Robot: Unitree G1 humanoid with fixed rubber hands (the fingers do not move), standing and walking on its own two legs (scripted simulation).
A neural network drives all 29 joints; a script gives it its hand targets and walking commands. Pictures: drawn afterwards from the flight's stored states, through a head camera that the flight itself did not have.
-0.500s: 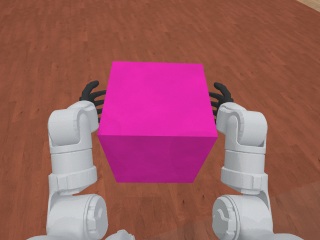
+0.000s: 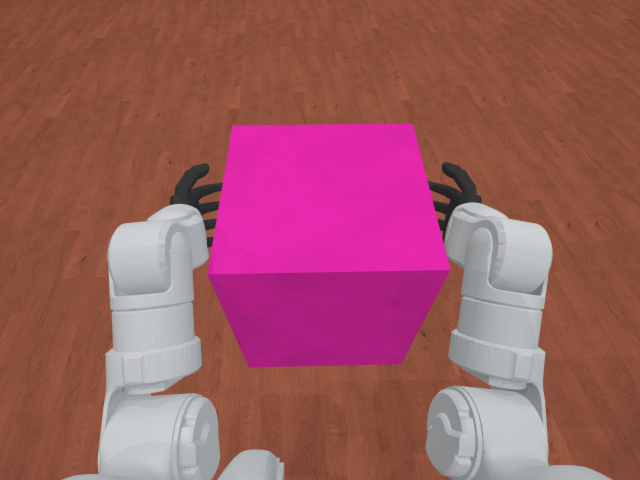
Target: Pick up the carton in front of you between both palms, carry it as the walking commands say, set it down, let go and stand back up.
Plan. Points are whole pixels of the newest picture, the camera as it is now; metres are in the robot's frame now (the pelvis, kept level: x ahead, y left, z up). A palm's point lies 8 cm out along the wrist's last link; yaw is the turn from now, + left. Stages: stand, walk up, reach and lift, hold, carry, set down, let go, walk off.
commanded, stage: carry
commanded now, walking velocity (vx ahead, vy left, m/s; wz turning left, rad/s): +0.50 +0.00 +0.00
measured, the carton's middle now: (324, 255) +0.36 +0.02 +0.08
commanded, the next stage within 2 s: none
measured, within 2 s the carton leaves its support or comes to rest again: neither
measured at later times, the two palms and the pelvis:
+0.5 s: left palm (244, 104) +0.66 +0.18 +0.10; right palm (421, 115) +0.63 -0.12 +0.11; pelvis +0.32 +0.05 +0.02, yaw -3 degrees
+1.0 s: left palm (279, 41) +0.88 +0.15 +0.11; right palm (424, 48) +0.89 -0.15 +0.10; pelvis +0.65 +0.00 +0.02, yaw +0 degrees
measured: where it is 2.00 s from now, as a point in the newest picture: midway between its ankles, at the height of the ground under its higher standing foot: (332, 306)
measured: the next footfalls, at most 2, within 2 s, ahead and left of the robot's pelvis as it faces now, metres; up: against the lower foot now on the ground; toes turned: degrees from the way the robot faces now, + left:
left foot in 0.24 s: +0.35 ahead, +0.12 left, +0.00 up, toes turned +7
right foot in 0.70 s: +0.64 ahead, -0.09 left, +0.00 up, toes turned -12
